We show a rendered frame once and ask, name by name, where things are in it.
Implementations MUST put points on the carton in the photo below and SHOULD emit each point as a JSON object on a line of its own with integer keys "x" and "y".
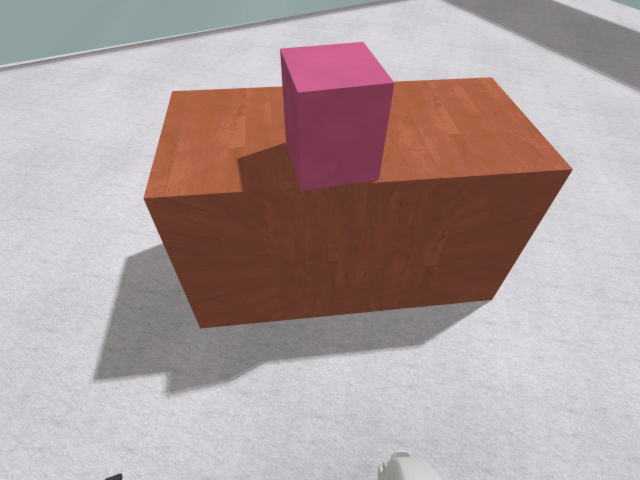
{"x": 337, "y": 101}

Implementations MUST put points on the pedestal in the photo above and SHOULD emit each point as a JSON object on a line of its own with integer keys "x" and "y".
{"x": 465, "y": 180}

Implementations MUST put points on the right robot thigh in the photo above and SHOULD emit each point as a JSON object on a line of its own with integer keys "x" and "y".
{"x": 407, "y": 468}

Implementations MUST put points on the robot right shin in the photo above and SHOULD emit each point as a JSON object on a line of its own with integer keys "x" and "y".
{"x": 400, "y": 454}

